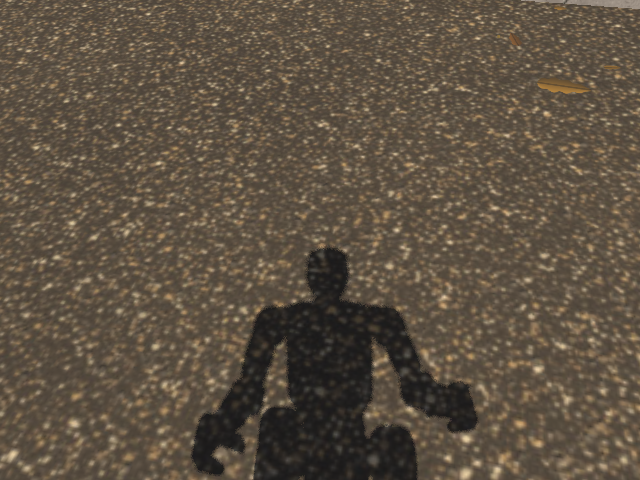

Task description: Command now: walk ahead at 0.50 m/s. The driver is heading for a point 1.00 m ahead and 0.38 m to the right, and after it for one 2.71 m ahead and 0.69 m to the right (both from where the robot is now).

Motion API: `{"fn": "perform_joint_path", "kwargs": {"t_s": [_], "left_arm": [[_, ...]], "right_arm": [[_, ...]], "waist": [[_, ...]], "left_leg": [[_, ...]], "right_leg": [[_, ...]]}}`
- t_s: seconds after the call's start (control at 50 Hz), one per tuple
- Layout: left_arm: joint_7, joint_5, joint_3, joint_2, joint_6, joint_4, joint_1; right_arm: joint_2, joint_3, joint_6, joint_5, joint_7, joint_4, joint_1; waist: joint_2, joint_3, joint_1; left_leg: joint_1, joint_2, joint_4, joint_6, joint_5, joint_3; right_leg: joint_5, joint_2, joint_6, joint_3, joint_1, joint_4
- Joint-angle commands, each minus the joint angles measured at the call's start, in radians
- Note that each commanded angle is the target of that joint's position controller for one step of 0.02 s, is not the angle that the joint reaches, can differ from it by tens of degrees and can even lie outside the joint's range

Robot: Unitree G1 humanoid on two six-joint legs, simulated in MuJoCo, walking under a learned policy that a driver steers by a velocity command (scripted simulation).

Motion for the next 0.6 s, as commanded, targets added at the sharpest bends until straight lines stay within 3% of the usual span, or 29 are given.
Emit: {"fn": "perform_joint_path", "kwargs": {"t_s": [0.02,0.08,0.16,0.22,0.24,0.26,0.28,0.3,0.32,0.34,0.36,0.38,0.42,0.46,0.5,0.6], "left_arm": [[0.014,-0.005,0.036,0.156,-0.014,-0.053,-0.038],[0.022,-0.013,0.039,0.173,-0.006,-0.028,0.009],[0.026,-0.02,0.044,0.184,0.013,0.016,0.076],[0.034,-0.026,0.05,0.193,0.029,0.032,0.08],[0.036,-0.027,0.053,0.203,0.034,0.031,0.067],[0.037,-0.026,0.053,0.207,0.039,0.026,0.042],[0.038,-0.017,0.041,0.177,0.04,0.016,0.039],[0.035,0.0,0.014,0.093,0.03,-0.014,0.096],[0.033,-0.014,-0.006,0.027,0.013,-0.006,0.179],[0.031,-0.044,0.025,0.143,0.004,-0.007,0.1],[0.032,-0.056,0.036,0.171,0.002,-0.034,0.027],[0.038,-0.045,0.038,0.162,0.004,-0.038,-0.007],[0.039,-0.037,0.044,0.123,0.028,-0.029,0.023],[0.038,-0.039,0.042,0.083,0.052,-0.032,0.031],[0.04,-0.032,0.044,0.077,0.066,-0.056,-0.005],[0.014,-0.025,0.035,0.053,0.055,-0.109,-0.134]], "right_arm": [[-0.036,-0.007,-0.007,-0.005,0.001,-0.057,-0.023],[-0.018,0.002,-0.018,0.0,0.012,-0.081,-0.128],[-0.026,0.004,-0.028,0.01,0.033,-0.12,-0.231],[-0.053,-0.004,-0.038,0.008,0.045,-0.133,-0.232],[-0.069,-0.012,-0.042,0.007,0.045,-0.123,-0.189],[-0.096,-0.028,-0.045,0.005,0.04,-0.095,-0.09],[-0.15,-0.054,-0.046,0.0,0.029,-0.048,0.075],[-0.237,-0.076,-0.043,-0.021,0.019,-0.028,0.22],[-0.232,-0.073,-0.033,-0.014,0.022,-0.016,0.254],[-0.144,-0.049,-0.032,-0.006,0.02,-0.02,0.222],[-0.114,-0.039,-0.034,-0.001,0.017,-0.026,0.148],[-0.086,-0.031,-0.038,-0.005,0.018,-0.03,0.079],[-0.046,-0.023,-0.05,-0.02,0.02,-0.024,0.009],[-0.046,-0.028,-0.062,-0.021,0.019,-0.008,-0.011],[-0.066,-0.036,-0.067,-0.023,0.013,0.009,-0.006],[-0.105,-0.046,-0.051,-0.021,-0.008,0.035,0.023]], "waist": [[-0.1,0.009,-0.026],[-0.101,0.033,0.013],[-0.103,0.061,0.043],[-0.114,0.052,0.013],[-0.127,0.029,-0.016],[-0.127,-0.028,-0.076],[-0.105,-0.147,-0.146],[0.049,-0.314,-0.162],[0.245,-0.421,-0.138],[0.135,-0.305,-0.162],[0.097,-0.17,-0.142],[0.046,-0.104,-0.111],[0.075,-0.047,-0.054],[0.06,-0.02,-0.032],[0.032,0.007,-0.029],[-0.003,0.044,-0.066]], "left_leg": [[-0.046,0.021,-0.155,-0.018,0.162,-0.011],[-0.003,-0.01,-0.33,-0.015,0.281,0.021],[-0.023,-0.032,-0.437,0.007,0.261,0.021],[0.023,-0.05,-0.49,0.042,0.161,0.013],[0.096,-0.07,-0.502,0.053,0.125,0.026],[0.246,-0.099,-0.533,0.072,0.124,0.054],[0.508,-0.071,-0.507,0.104,0.153,0.034],[0.895,0.166,-0.478,0.199,0.115,-0.256],[1.052,0.306,-0.618,0.279,-0.075,-0.613],[0.955,0.274,-0.668,0.237,-0.188,-0.563],[0.815,0.251,-0.698,0.201,-0.16,-0.421],[0.687,0.214,-0.735,0.184,-0.09,-0.325],[0.532,0.157,-0.803,0.164,0.025,-0.169],[0.477,0.143,-0.842,0.174,0.12,-0.069],[0.472,0.142,-0.861,0.183,0.191,0.003],[0.527,0.121,-0.878,0.168,0.258,0.149]], "right_leg": [[0.205,-0.256,-0.154,0.167,0.019,-0.168],[0.174,-0.239,-0.131,0.12,0.032,-0.174],[0.174,-0.29,-0.126,0.132,0.149,-0.133],[0.263,-0.326,-0.104,0.168,0.22,-0.06],[0.353,-0.322,-0.096,0.175,0.223,-0.012],[0.485,-0.29,-0.077,0.156,0.2,0.098],[0.472,-0.231,-0.047,0.123,0.096,0.294],[0.159,-0.119,0.011,0.064,-0.226,0.655],[-0.448,-0.007,0.044,0.128,-0.477,0.893],[-0.423,-0.063,0.038,0.207,-0.565,0.99],[-0.326,-0.109,0.031,0.178,-0.599,0.986],[-0.24,-0.149,0.034,0.164,-0.562,0.949],[-0.139,-0.196,0.043,0.172,-0.456,0.888],[-0.099,-0.206,0.052,0.162,-0.443,0.873],[-0.031,-0.21,0.063,0.169,-0.493,0.825],[0.182,-0.196,0.068,0.115,-0.514,0.544]]}}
